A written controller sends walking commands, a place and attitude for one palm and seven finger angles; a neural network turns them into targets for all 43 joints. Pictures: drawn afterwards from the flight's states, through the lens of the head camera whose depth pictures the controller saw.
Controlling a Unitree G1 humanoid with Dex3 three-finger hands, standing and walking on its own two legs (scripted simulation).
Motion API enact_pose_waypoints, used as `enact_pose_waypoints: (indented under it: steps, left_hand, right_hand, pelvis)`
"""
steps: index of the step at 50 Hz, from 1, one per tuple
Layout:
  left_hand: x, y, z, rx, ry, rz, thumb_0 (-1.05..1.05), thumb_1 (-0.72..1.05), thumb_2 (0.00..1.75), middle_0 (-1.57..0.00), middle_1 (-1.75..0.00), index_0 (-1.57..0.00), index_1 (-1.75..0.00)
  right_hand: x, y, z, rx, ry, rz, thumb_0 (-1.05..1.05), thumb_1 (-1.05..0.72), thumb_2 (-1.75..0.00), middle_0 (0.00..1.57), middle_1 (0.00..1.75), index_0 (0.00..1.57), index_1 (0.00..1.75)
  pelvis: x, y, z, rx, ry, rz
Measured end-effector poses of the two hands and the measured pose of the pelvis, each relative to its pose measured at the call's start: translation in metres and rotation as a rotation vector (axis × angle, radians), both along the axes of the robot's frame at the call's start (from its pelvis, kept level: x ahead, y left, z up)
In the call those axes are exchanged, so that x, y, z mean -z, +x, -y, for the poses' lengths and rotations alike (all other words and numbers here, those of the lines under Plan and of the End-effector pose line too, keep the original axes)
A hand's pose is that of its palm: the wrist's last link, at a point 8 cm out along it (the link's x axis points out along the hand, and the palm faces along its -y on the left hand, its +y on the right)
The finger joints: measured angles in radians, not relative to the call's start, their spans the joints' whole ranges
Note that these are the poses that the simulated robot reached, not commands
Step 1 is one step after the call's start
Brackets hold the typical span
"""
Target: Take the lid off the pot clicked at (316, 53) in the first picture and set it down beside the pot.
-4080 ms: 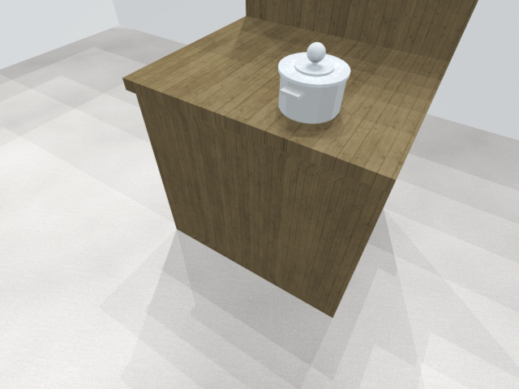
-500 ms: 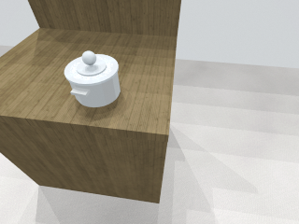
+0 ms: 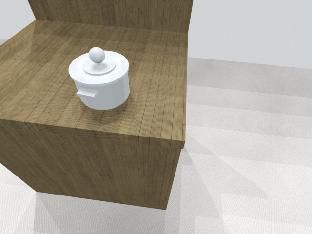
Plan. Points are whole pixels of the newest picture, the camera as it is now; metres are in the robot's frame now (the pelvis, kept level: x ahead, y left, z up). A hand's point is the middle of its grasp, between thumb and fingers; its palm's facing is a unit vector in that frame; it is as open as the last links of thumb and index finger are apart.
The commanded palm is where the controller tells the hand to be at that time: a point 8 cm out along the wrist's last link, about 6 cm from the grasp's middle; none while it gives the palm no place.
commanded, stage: look again from close up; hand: left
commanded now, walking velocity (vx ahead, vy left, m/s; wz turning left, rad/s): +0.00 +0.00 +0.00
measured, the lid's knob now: (97, 55) +0.54 +0.21 +0.18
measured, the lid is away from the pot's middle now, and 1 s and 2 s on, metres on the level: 0.00 0.00 0.00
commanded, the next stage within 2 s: shuffle to correct the standing spot in 0.70 s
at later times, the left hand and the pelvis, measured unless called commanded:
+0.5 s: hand out of the picture +0.01 +0.24 -0.17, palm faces +0.00 -0.97 -0.24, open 7.4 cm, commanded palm none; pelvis -0.01 +0.04 +0.00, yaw +0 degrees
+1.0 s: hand out of the picture -0.03 +0.21 -0.18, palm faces +0.01 -0.98 -0.18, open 7.4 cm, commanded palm none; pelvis -0.01 +0.04 +0.00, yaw -1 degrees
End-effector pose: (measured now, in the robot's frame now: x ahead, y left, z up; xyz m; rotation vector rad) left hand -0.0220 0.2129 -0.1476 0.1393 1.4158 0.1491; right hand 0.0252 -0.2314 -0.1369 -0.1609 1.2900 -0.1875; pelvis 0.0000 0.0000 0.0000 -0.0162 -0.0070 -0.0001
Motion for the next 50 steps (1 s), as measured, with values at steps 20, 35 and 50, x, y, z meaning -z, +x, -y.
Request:
enact_pose_waypoints:
  steps: [20, 35, 50]
  left_hand:
    - [-0.01, 0.039, -0.075, 0.042, 0.068, 0.116, 0.0, 0.91, 0.9, -0.2, -0.3, -0.2, -0.3]
    - [-0.005, 0.0, -0.059, 0.026, 0.018, 0.018, 0.0, 0.91, 0.9, -0.2, -0.3, -0.2, -0.3]
    - [-0.002, -0.012, -0.049, 0.007, -0.005, -0.014, 0.0, 0.9, 0.9, -0.2, -0.3, -0.2, -0.3]
  right_hand:
    - [-0.007, 0.014, -0.042, -0.055, 0.008, 0.041, 0.01, -0.91, -0.9, 0.2, 0.3, 0.2, 0.3]
    - [-0.008, -0.011, -0.036, -0.033, -0.006, -0.024, 0.01, -0.91, -0.9, 0.2, 0.29, 0.2, 0.3]
    - [-0.003, -0.018, -0.036, -0.016, 0.008, -0.053, 0.01, -0.91, -0.9, 0.2, 0.29, 0.2, 0.3]
  pelvis:
    - [-0.003, -0.01, -0.04, 0.0, 0.009, 0.0]
    - [-0.005, -0.015, -0.04, 0.004, 0.012, 0.005]
    - [-0.003, -0.009, -0.038, 0.024, 0.004, 0.002]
